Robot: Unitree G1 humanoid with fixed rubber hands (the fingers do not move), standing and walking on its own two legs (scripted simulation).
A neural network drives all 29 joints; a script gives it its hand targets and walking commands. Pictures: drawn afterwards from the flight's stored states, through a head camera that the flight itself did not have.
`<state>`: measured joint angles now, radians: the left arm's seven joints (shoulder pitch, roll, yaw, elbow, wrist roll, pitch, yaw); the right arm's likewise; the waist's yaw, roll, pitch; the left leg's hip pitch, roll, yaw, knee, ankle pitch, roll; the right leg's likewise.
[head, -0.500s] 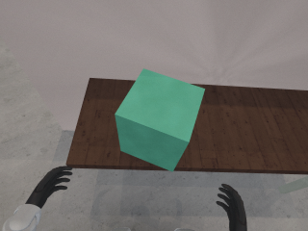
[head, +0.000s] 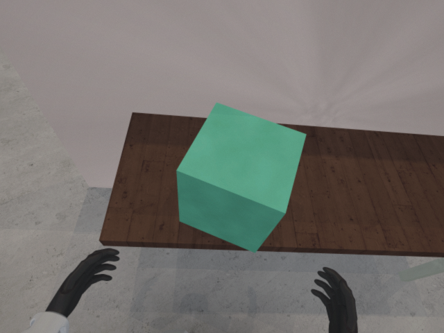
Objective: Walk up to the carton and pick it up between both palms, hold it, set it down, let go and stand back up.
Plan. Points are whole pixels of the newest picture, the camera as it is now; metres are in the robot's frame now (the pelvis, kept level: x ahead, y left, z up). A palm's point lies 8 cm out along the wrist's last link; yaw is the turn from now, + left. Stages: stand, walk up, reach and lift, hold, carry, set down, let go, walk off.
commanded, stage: reach and lift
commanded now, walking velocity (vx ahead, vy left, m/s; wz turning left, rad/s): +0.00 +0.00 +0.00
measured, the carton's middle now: (236, 181) +0.44 -0.03 -0.09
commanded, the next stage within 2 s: none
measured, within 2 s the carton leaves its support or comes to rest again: neither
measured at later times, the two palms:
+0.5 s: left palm (81, 262) +0.23 +0.24 -0.02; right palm (339, 288) +0.20 -0.20 -0.02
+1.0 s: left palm (93, 217) +0.30 +0.23 +0.01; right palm (341, 242) +0.27 -0.20 +0.01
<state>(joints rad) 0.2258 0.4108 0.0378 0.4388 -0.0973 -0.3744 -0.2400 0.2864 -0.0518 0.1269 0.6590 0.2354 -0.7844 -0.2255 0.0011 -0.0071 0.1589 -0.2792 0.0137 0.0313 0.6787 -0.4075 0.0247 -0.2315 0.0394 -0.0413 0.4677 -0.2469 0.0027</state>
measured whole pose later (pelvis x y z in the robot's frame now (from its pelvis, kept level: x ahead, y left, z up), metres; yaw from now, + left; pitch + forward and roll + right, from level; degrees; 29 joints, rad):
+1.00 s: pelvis +0.00 +0.00 +0.00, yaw +0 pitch +0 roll -5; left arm -0.20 0.45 -0.10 0.52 -0.23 -0.08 -0.15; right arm -0.15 -0.05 -0.05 0.60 0.23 -0.23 -0.27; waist -0.01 -0.01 0.07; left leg -0.27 0.01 0.03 0.68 -0.41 0.05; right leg -0.23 0.04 -0.04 0.49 -0.25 0.01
